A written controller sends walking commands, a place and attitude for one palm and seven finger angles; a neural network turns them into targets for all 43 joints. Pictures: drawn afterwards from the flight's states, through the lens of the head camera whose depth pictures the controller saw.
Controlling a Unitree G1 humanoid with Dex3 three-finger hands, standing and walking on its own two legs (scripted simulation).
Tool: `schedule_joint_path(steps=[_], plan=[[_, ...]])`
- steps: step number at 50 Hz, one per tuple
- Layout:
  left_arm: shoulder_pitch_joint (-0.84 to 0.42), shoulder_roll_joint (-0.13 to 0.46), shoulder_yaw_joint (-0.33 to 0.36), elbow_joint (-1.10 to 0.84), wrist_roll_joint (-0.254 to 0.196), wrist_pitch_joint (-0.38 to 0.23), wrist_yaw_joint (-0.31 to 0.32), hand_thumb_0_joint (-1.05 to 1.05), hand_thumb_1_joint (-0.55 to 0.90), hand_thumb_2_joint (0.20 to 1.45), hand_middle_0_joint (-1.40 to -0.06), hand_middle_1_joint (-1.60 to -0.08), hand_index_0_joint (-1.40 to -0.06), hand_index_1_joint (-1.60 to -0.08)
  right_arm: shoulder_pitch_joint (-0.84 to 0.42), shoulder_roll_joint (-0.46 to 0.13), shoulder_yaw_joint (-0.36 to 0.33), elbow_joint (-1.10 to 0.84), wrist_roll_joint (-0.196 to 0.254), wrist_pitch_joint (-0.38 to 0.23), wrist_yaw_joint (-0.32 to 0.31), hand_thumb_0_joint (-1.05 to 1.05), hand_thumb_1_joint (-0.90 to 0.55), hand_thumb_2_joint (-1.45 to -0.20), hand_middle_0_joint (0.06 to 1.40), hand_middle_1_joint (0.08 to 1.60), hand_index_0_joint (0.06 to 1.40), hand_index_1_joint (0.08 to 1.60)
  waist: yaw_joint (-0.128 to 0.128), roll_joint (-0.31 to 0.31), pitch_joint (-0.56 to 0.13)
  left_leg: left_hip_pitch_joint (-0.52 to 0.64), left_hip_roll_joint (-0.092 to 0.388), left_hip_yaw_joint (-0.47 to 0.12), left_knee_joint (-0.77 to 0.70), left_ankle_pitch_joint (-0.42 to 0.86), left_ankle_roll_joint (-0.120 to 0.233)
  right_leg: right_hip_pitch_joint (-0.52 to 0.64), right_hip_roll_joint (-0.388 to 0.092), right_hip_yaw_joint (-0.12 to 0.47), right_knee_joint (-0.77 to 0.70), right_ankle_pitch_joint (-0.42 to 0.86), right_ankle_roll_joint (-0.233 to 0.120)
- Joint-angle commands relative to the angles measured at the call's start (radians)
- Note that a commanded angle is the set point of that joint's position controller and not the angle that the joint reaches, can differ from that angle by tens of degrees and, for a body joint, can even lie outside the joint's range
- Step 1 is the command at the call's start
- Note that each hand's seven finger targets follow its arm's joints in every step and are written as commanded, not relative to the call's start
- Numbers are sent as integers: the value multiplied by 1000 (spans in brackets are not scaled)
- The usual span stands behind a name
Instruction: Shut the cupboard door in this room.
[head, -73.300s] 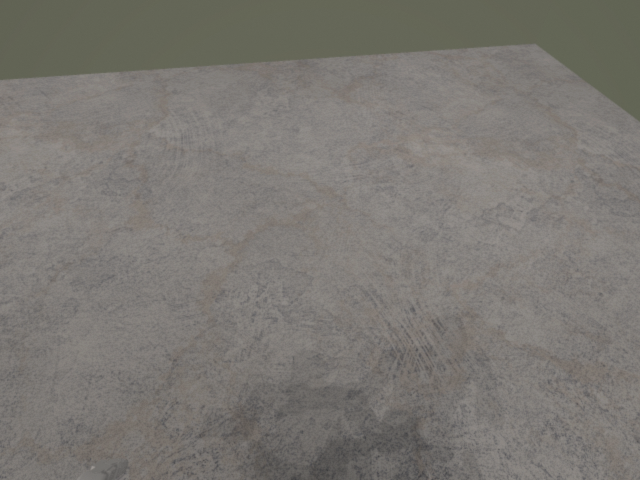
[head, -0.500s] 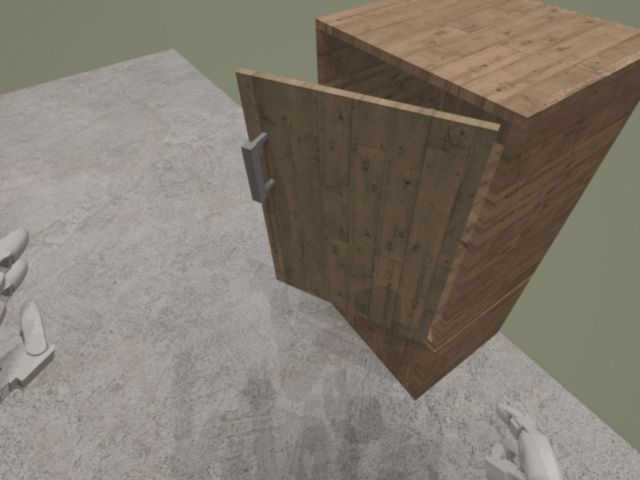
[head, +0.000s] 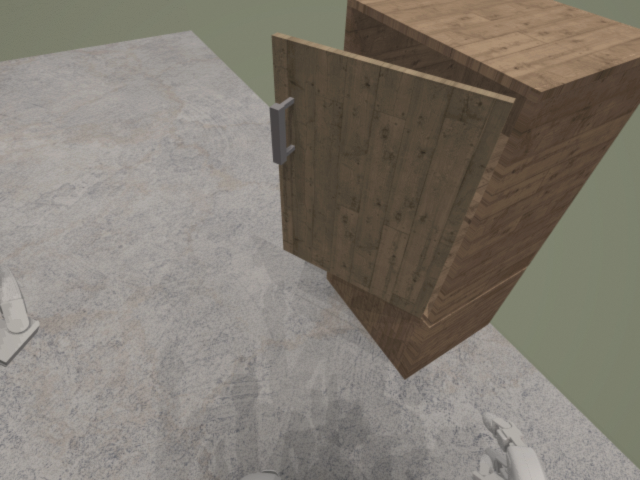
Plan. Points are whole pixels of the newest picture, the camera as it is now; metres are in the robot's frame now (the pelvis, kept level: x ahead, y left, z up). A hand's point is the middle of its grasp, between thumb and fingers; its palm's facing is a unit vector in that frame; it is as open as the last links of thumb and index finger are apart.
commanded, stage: step back with the hand held close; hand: left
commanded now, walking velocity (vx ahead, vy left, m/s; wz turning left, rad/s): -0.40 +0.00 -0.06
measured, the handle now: (284, 131) +0.75 +0.12 +0.04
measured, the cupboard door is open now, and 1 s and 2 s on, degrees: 27 27 27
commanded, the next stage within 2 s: stop stepping back and stand still in 0.46 s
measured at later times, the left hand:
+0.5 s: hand out of the picture +0.09 +0.28 +0.19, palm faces +0.47 -0.79 -0.40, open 7.4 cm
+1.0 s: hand out of the picture -0.09 +0.43 +0.21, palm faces +0.62 -0.76 -0.19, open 7.4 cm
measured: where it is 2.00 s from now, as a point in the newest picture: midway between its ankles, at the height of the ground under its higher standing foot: outside the picture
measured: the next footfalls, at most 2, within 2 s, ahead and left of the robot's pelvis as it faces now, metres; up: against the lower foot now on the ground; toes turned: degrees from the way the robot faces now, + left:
right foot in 0.36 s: -0.07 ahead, -0.13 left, +0.00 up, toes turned +5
right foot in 0.84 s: -0.12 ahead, -0.06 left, +0.00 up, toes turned +1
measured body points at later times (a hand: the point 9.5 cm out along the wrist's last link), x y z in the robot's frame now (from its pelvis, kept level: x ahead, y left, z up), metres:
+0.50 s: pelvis -0.10 +0.02 +0.00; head -0.10 +0.04 +0.45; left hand +0.06 +0.32 +0.21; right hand +0.08 -0.21 -0.07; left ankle +0.10 +0.10 -0.71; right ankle -0.11 -0.13 -0.72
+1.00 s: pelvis -0.27 +0.13 -0.04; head -0.31 +0.20 +0.41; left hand -0.13 +0.47 +0.22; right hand -0.11 -0.10 -0.09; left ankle -0.17 +0.21 -0.72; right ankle -0.21 -0.06 -0.67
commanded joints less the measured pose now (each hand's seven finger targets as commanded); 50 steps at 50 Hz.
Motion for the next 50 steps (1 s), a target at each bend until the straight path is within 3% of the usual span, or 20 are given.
schedule_joint_path(steps=[1,6,10,13,16,19,21,29,34,37,38,39,40,41,42,44,46,47,48,50], plan=[[-58,212,105,-220,-14,-63,37,0,900,900,-200,-300,-200,-300,-76,-104,-57,-129,-6,-48,1,0,-900,-900,200,300,200,300,-20,-111,-72,0,2,-38,-56,-170,-40,-11,-202,312,-275,-140,-107],[-50,232,116,-188,-15,-66,57,0,900,900,-200,-300,-200,-300,-83,-111,-60,-119,0,-34,-7,0,-900,-900,200,300,200,300,-29,-62,-69,77,28,-80,-154,-178,-22,-92,-132,171,-271,-233,-60],[-29,244,171,-216,-2,-92,52,0,900,900,-200,-300,-200,-300,-131,-148,-69,-148,6,-61,-21,0,-900,-900,200,300,200,300,-2,239,-102,-300,255,-342,-539,-489,78,295,78,13,186,-91,7],[14,257,207,-253,-16,-102,32,0,900,900,-200,-300,-200,-300,-128,-138,-90,-135,-3,-95,-9,0,-900,-900,200,300,200,300,7,179,-187,-190,288,-270,-469,-355,77,297,78,33,222,-156,-4],[70,222,170,-229,-35,-97,18,0,900,900,-200,-300,-200,-300,-139,-124,-79,-132,0,-105,2,0,-900,-900,200,300,200,300,2,210,-118,-138,229,-156,-417,-326,17,236,45,34,7,-170,-39],[3,247,165,-235,-46,-121,27,0,900,900,-200,-300,-200,-300,-104,-95,-64,-90,-13,-103,1,0,-900,-900,200,300,200,300,-19,40,-117,166,127,-35,-236,-70,-65,-35,-91,233,-241,-54,-95],[-102,239,92,-276,-34,-115,30,0,900,900,-200,-300,-200,-300,-95,-97,-78,-68,7,-111,-6,0,-900,-900,200,300,200,300,-39,-104,-241,410,70,36,-118,153,-78,-98,-120,220,-224,216,-60],[-98,247,107,-161,-29,-92,22,0,900,900,-200,-300,-200,-300,-100,-97,-66,-86,-3,-74,-18,0,-900,-900,200,300,200,300,-39,7,16,350,60,-17,-151,-176,-96,-389,-49,113,-334,-481,-81],[-87,263,136,-284,-45,-70,0,0,900,900,-200,-300,-200,-300,-49,-114,-82,-100,-13,-77,-14,0,-900,-900,200,300,200,300,-25,140,-103,311,98,-103,-346,-409,-143,-229,76,-77,-52,-468,-60],[-80,289,174,-383,-65,-28,-18,0,900,900,-200,-300,-200,-300,-64,-93,-108,-131,-26,-99,20,0,-900,-900,200,300,200,300,46,390,-254,-6,136,-43,-675,-473,-287,292,230,-201,448,-454,-36],[-81,334,210,-413,-73,-23,-22,0,900,900,-200,-300,-200,-300,-67,-74,-123,-134,-17,-110,35,0,-900,-900,200,300,200,300,66,352,-279,-44,69,121,-584,-385,-309,377,214,-234,441,-464,-51],[-33,336,217,-401,-68,-27,-13,0,900,900,-200,-300,-200,-300,-44,-62,-122,-124,15,-117,51,0,-900,-900,200,300,200,300,81,178,-256,93,-42,256,-209,-332,-291,196,123,-212,250,-488,-107],[50,360,260,-391,-71,-22,5,0,900,900,-200,-300,-200,-300,-39,-58,-117,-115,49,-123,57,0,-900,-900,200,300,200,300,92,-237,-189,297,-70,171,472,-257,-254,-239,-86,6,-117,-529,-184],[-37,333,214,-440,-46,-8,13,0,900,900,-200,-300,-200,-300,-107,-102,-120,-89,38,-114,42,0,-900,-900,200,300,200,300,25,-475,-3,162,-13,-203,1112,-293,-153,-658,-412,537,-339,-576,-334],[-239,368,232,-398,-56,15,9,0,900,900,-200,-300,-200,-300,-53,-84,-110,-29,-23,-93,37,0,-900,-900,200,300,200,300,-92,-287,17,100,35,-195,1239,-247,-63,-726,-440,490,-419,-533,-327],[-312,304,164,-250,-31,29,3,0,900,900,-200,-300,-200,-300,-87,-41,-40,-93,-32,-69,32,0,-900,-900,200,300,200,300,-54,-79,76,190,90,-68,457,-273,-55,-541,-217,170,-311,-566,-138],[-434,260,71,-162,2,45,5,0,900,900,-200,-300,-200,-300,-68,-131,-54,-36,-10,-77,2,0,-900,-900,200,300,200,300,-63,180,120,294,73,-90,-95,-378,-42,-538,-90,102,136,-580,-90],[-493,214,41,-202,18,26,15,0,900,900,-200,-300,-200,-300,-61,-184,-62,-69,-3,-92,-1,0,-900,-900,200,300,200,300,-59,610,138,96,297,-491,-499,-835,12,-467,69,-38,590,-474,-33],[-579,257,73,-257,26,-18,16,0,900,900,-200,-300,-200,-300,-78,-150,-59,-94,-1,-122,7,0,-900,-900,200,300,200,300,-35,573,198,-199,414,-623,-663,-849,70,-335,54,37,817,-306,-12],[-476,268,79,-269,24,10,-23,0,900,900,-200,-300,-200,-300,-129,-137,-78,-86,-2,-130,49,0,-900,-900,200,300,200,300,5,284,59,-236,298,-489,-645,-848,-135,-214,113,-10,984,-205,-5]])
